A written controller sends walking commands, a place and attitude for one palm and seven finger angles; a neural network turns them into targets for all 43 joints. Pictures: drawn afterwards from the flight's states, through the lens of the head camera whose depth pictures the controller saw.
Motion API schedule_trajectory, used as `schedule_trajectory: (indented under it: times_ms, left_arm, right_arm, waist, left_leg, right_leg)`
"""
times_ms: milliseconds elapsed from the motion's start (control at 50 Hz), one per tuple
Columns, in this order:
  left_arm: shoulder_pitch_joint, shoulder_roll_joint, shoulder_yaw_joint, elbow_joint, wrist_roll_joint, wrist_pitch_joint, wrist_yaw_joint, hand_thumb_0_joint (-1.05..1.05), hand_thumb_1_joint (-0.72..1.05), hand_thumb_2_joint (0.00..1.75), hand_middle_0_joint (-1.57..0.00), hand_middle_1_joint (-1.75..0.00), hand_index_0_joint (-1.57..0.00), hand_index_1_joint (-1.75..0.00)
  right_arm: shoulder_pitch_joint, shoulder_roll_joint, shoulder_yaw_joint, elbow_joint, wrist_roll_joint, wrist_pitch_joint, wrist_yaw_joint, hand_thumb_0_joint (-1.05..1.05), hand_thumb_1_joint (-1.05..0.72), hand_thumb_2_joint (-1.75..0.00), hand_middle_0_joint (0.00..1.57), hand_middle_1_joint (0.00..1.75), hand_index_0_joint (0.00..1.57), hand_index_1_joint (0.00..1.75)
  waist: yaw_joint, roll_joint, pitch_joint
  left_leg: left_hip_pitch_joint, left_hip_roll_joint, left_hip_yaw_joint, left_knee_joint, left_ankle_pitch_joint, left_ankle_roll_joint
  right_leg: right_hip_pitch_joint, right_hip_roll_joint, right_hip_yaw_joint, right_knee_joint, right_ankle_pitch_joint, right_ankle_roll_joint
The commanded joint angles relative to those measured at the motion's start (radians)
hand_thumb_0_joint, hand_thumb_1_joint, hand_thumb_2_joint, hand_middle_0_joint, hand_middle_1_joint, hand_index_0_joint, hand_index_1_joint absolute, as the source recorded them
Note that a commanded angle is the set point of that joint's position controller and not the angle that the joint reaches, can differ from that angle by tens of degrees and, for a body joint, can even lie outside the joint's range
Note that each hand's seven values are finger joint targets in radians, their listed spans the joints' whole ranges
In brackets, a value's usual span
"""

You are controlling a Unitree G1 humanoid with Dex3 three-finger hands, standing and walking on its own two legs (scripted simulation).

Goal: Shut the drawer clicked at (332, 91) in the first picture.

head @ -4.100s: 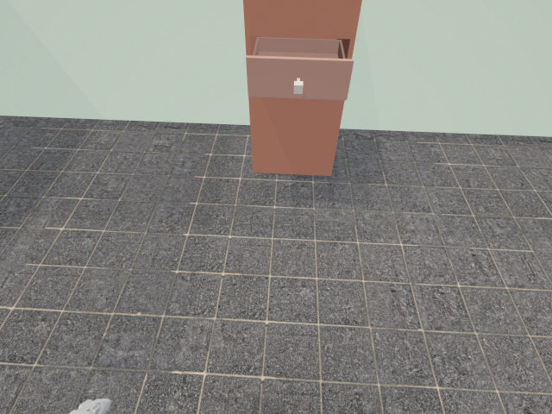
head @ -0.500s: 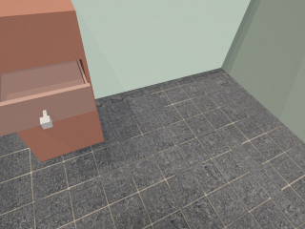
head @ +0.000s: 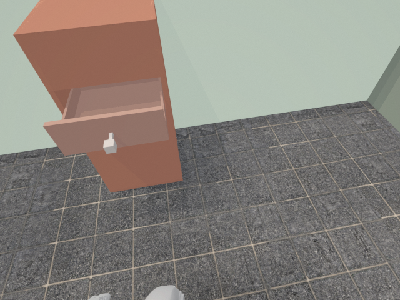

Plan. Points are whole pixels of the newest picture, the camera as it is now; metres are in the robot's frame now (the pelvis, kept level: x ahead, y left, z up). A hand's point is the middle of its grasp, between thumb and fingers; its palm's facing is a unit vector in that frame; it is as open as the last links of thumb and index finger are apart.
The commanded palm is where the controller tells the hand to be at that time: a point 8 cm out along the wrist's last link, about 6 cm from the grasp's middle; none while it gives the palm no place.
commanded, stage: turn to face it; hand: left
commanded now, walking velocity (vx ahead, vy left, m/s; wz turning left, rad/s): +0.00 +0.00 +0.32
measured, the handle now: (110, 142) +0.62 +0.33 -0.12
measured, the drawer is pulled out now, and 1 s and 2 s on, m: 0.19 0.19 0.19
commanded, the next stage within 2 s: take the last steps up to it in 0.14 s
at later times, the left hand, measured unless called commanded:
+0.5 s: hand out of the picture +0.00 +0.25 -0.17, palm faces +0.18 -0.96 -0.23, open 7.4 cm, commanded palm none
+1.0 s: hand out of the picture +0.01 +0.22 -0.19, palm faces +0.29 -0.95 -0.10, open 7.4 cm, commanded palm none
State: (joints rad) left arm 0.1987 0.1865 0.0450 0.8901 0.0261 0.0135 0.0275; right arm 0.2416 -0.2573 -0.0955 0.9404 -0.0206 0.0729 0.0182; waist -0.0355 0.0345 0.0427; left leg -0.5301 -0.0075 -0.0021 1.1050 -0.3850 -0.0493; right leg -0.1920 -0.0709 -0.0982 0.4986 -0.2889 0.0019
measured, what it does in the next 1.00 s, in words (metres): walks ahead: left foot, then right foot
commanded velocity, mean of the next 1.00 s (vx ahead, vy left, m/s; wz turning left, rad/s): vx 0.22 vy -0.01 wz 0.09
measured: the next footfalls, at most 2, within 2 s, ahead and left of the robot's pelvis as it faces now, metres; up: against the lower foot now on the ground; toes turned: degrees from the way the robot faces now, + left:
left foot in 0.22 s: +0.01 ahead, +0.15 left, +0.00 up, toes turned +10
right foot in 0.58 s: +0.11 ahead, -0.06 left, +0.00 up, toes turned +3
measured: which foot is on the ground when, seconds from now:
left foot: up 0.00-0.20, down 0.22-0.58, up 0.60-0.96, down 0.98-1.00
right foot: down 0.00-0.22, up 0.24-0.56, down 0.58-0.98, up 1.00-1.00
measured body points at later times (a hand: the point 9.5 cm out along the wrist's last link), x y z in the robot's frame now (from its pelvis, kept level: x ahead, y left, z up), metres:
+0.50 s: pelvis +0.01 +0.04 +0.00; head +0.02 +0.05 +0.45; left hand -0.01 +0.30 -0.15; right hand +0.12 -0.17 -0.14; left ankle -0.02 +0.15 -0.74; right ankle +0.03 -0.08 -0.70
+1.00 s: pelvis +0.13 +0.10 -0.01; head +0.13 +0.12 +0.43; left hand +0.00 +0.27 -0.18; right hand +0.23 -0.13 -0.15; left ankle +0.18 +0.21 -0.74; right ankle +0.07 -0.06 -0.74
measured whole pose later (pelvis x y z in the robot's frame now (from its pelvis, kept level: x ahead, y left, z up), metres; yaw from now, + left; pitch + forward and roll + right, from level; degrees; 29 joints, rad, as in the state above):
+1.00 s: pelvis +0.13 +0.10 -0.01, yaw +11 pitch -1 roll -2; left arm 0.45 0.12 0.04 1.15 0.03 -0.04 0.00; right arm 0.23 -0.17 -0.06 1.04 -0.02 -0.05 0.02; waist 0.03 -0.02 0.04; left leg -0.37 0.09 0.12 0.59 -0.18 0.02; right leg -0.09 -0.07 -0.13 0.55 -0.41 0.03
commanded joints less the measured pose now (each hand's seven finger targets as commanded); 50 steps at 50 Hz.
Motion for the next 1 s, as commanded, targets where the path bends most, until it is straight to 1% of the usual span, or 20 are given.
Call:
schedule_trajectory:
  times_ms: [0, 100, 160, 180, 200, 240, 320, 420, 520, 540, 560, 580, 600, 660, 720, 860, 920, 940, 960, 980]
  left_arm:
    - [0.083, 0.213, 0.043, -0.042, 0.003, -0.021, 0.009, 0.0, 0.9, 0.9, -0.2, -0.3, -0.2, -0.3]
    - [0.119, 0.252, 0.056, -0.012, 0.008, -0.013, 0.006, 0.0, 0.9, 0.9, -0.2, -0.3, -0.2, -0.3]
    - [0.089, 0.237, 0.053, -0.002, -0.009, -0.005, 0.002, 0.0, 0.9, 0.9, -0.2, -0.3, -0.2, -0.3]
    - [0.106, 0.187, 0.046, -0.02, -0.014, 0.0, -0.001, 0.0, 0.9, 0.9, -0.2, -0.3, -0.2, -0.3]
    - [0.09, 0.128, 0.023, -0.049, -0.014, 0.004, -0.005, 0.0, 0.9, 0.9, -0.2, -0.3, -0.2, -0.3]
    - [0.011, 0.128, 0.026, -0.027, -0.012, 0.018, 0.002, 0.0, 0.9, 0.9, -0.2, -0.3, -0.2, -0.3]
    - [0.064, 0.109, 0.016, 0.038, -0.002, 0.002, -0.032, 0.0, 0.9, 0.9, -0.2, -0.3, -0.2, -0.3]
    - [0.024, 0.082, 0.0, 0.048, -0.001, -0.016, -0.04, 0.0, 0.9, 0.9, -0.2, -0.3, -0.2, -0.3]
    - [0.165, 0.069, 0.004, 0.112, 0.003, -0.039, -0.039, 0.0, 0.9, 0.9, -0.2, -0.3, -0.2, -0.3]
    - [0.219, 0.105, 0.014, 0.133, 0.007, -0.049, -0.034, 0.0, 0.9, 0.9, -0.2, -0.3, -0.2, -0.3]
    - [0.284, 0.177, 0.03, 0.149, 0.014, -0.056, -0.025, 0.0, 0.9, 0.9, -0.2, -0.3, -0.2, -0.3]
    - [0.35, 0.232, 0.044, 0.153, 0.005, -0.054, -0.018, 0.0, 0.9, 0.9, -0.2, -0.3, -0.2, -0.3]
    - [0.343, 0.216, 0.043, 0.161, -0.002, -0.062, -0.012, 0.0, 0.9, 0.9, -0.2, -0.3, -0.2, -0.3]
    - [0.204, 0.115, 0.019, 0.136, 0.0, -0.072, -0.006, 0.0, 0.9, 0.9, -0.2, -0.3, -0.2, -0.3]
    - [0.207, 0.084, 0.01, 0.15, 0.0, -0.085, -0.006, 0.0, 0.9, 0.9, -0.2, -0.3, -0.2, -0.3]
    - [0.26, 0.106, 0.02, 0.209, 0.002, -0.084, -0.008, 0.0, 0.9, 0.9, -0.2, -0.3, -0.2, -0.3]
    - [0.226, 0.093, 0.026, 0.21, -0.003, -0.069, -0.01, 0.0, 0.9, 0.9, -0.2, -0.3, -0.2, -0.3]
    - [0.239, 0.058, 0.017, 0.208, -0.005, -0.064, -0.014, 0.0, 0.9, 0.9, -0.2, -0.3, -0.2, -0.3]
    - [0.268, -0.003, 0.01, 0.188, -0.014, -0.06, -0.02, 0.0, 0.9, 0.9, -0.2, -0.3, -0.2, -0.3]
    - [0.238, 0.01, 0.008, 0.149, -0.007, -0.058, -0.02, 0.0, 0.9, 0.9, -0.2, -0.3, -0.2, -0.3]
  right_arm:
    - [-0.112, -0.034, 0.006, -0.093, 0.003, -0.019, 0.004, 0.0, -0.9, -0.9, 0.2, 0.3, 0.2, 0.3]
    - [-0.14, -0.031, 0.025, -0.096, 0.012, -0.033, 0.0, 0.0, -0.9, -0.9, 0.2, 0.3, 0.2, 0.3]
    - [-0.045, -0.078, 0.019, -0.064, 0.008, -0.05, -0.006, 0.0, -0.9, -0.9, 0.2, 0.3, 0.2, 0.3]
    - [-0.01, -0.172, 0.0, -0.061, -0.001, -0.06, -0.009, 0.0, -0.9, -0.9, 0.2, 0.3, 0.2, 0.3]
    - [0.027, -0.252, -0.016, -0.059, 0.003, -0.056, -0.012, 0.0, -0.9, -0.9, 0.2, 0.3, 0.2, 0.3]
    - [-0.007, -0.202, -0.003, -0.036, -0.003, -0.056, -0.032, 0.0, -0.9, -0.9, 0.2, 0.3, 0.2, 0.3]
    - [-0.059, -0.126, 0.023, -0.036, -0.004, -0.077, -0.036, 0.0, -0.9, -0.9, 0.2, 0.3, 0.2, 0.3]
    - [0.027, -0.109, 0.021, 0.012, -0.004, -0.093, -0.037, 0.0, -0.9, -0.9, 0.2, 0.3, 0.2, 0.3]
    - [-0.001, -0.078, 0.024, 0.041, 0.001, -0.095, -0.034, 0.0, -0.9, -0.9, 0.2, 0.3, 0.2, 0.3]
    - [-0.002, -0.042, 0.031, 0.043, 0.007, -0.099, -0.032, 0.0, -0.9, -0.9, 0.2, 0.3, 0.2, 0.3]
    - [-0.007, 0.013, 0.045, 0.022, 0.013, -0.104, -0.026, 0.0, -0.9, -0.9, 0.2, 0.3, 0.2, 0.3]
    - [-0.067, -0.006, 0.04, -0.019, 0.005, -0.099, -0.018, 0.0, -0.9, -0.9, 0.2, 0.3, 0.2, 0.3]
    - [-0.106, -0.039, 0.03, -0.016, -0.001, -0.097, -0.014, 0.0, -0.9, -0.9, 0.2, 0.3, 0.2, 0.3]
    - [-0.041, -0.007, 0.022, 0.036, -0.006, -0.089, 0.002, 0.0, -0.9, -0.9, 0.2, 0.3, 0.2, 0.3]
    - [0.001, 0.038, 0.028, 0.062, -0.005, -0.083, 0.006, 0.0, -0.9, -0.9, 0.2, 0.3, 0.2, 0.3]
    - [-0.075, 0.07, 0.035, 0.033, 0.002, -0.108, 0.014, 0.0, -0.9, -0.9, 0.2, 0.3, 0.2, 0.3]
    - [0.073, 0.047, 0.028, 0.081, -0.002, -0.125, 0.001, 0.0, -0.9, -0.9, 0.2, 0.3, 0.2, 0.3]
    - [0.179, -0.012, 0.017, 0.116, -0.006, -0.131, -0.01, 0.0, -0.9, -0.9, 0.2, 0.3, 0.2, 0.3]
    - [0.284, -0.119, -0.008, 0.137, -0.018, -0.137, -0.024, 0.0, -0.9, -0.9, 0.2, 0.3, 0.2, 0.3]
    - [0.343, -0.175, -0.012, 0.138, -0.01, -0.125, -0.03, 0.0, -0.9, -0.9, 0.2, 0.3, 0.2, 0.3]
  waist:
    - [0.066, -0.21, -0.005]
    - [0.084, -0.271, -0.062]
    - [0.02, -0.212, -0.113]
    - [0.005, 0.034, -0.168]
    - [-0.014, 0.26, -0.16]
    - [-0.016, 0.231, -0.1]
    - [0.018, 0.147, -0.043]
    - [-0.005, 0.104, -0.009]
    - [0.075, 0.034, 0.016]
    - [0.102, -0.062, 0.021]
    - [0.129, -0.273, 0.037]
    - [0.166, -0.319, 0.041]
    - [0.161, -0.297, 0.084]
    - [0.064, -0.127, 0.1]
    - [0.04, -0.147, 0.09]
    - [0.068, -0.174, 0.075]
    - [-0.004, -0.095, 0.04]
    - [-0.041, 0.019, -0.012]
    - [-0.063, 0.261, -0.081]
    - [-0.069, 0.263, -0.094]
  left_leg:
    - [-0.005, 0.031, 0.04, -0.105, -0.051, -0.022]
    - [0.144, 0.004, 0.094, -0.377, -0.064, -0.001]
    - [0.404, 0.024, 0.091, -0.703, 0.213, 0.027]
    - [0.593, 0.219, -0.123, -0.737, 0.457, 0.093]
    - [0.616, 0.431, -0.329, -0.728, 0.848, 0.231]
    - [0.451, 0.357, -0.257, -0.755, 0.603, 0.26]
    - [0.422, 0.247, -0.162, -0.81, 0.324, 0.213]
    - [0.441, 0.26, -0.202, -0.851, 0.197, 0.241]
    - [0.236, 0.191, -0.157, -0.747, -0.017, 0.18]
    - [0.115, 0.126, -0.107, -0.625, -0.079, 0.141]
    - [-0.055, 0.009, 0.027, -0.391, -0.141, 0.089]
    - [-0.138, 0.006, 0.045, -0.188, -0.224, 0.082]
    - [-0.166, 0.05, -0.016, -0.072, -0.159, 0.09]
    - [-0.099, 0.108, -0.003, -0.012, 0.05, 0.067]
    - [-0.03, 0.116, 0.053, -0.1, 0.125, 0.043]
    - [0.088, 0.102, 0.115, -0.407, 0.134, 0.049]
    - [0.366, 0.064, 0.149, -0.574, 0.189, 0.054]
    - [0.516, 0.112, 0.071, -0.641, 0.127, 0.068]
    - [0.629, 0.359, -0.264, -0.779, 0.029, 0.145]
    - [0.612, 0.47, -0.464, -0.889, -0.062, 0.211]
  right_leg:
    - [0.066, -0.258, 0.111, -0.131, 0.478, -0.13]
    - [0.115, -0.256, 0.091, -0.055, 0.613, -0.121]
    - [0.021, -0.204, 0.015, 0.102, 0.518, -0.027]
    - [-0.172, -0.12, -0.044, 0.279, 0.214, 0.034]
    - [-0.35, -0.046, -0.029, 0.446, -0.348, 0.079]
    - [-0.327, -0.042, 0.074, 0.567, -0.319, 0.06]
    - [-0.308, -0.019, 0.038, 0.498, -0.17, 0.054]
    - [-0.275, -0.008, 0.024, 0.311, -0.159, 0.043]
    - [0.05, 0.03, -0.012, -0.016, 0.011, 0.029]
    - [0.177, -0.028, 0.079, -0.101, -0.048, 0.009]
    - [0.252, -0.225, 0.358, -0.244, -0.231, -0.068]
    - [0.238, -0.375, 0.58, -0.371, -0.365, -0.169]
    - [0.155, -0.37, 0.606, -0.408, -0.436, -0.192]
    - [0.025, -0.274, 0.328, -0.373, -0.241, -0.142]
    - [-0.012, -0.216, 0.161, -0.365, -0.028, -0.125]
    - [0.021, -0.209, 0.107, -0.298, 0.072, -0.136]
    - [-0.088, -0.148, 0.052, -0.143, 0.008, -0.099]
    - [-0.153, -0.09, 0.018, 0.055, 0.012, -0.072]
    - [-0.32, 0.016, -0.062, 0.34, -0.192, -0.023]
    - [-0.396, 0.057, 0.001, 0.544, -0.323, -0.027]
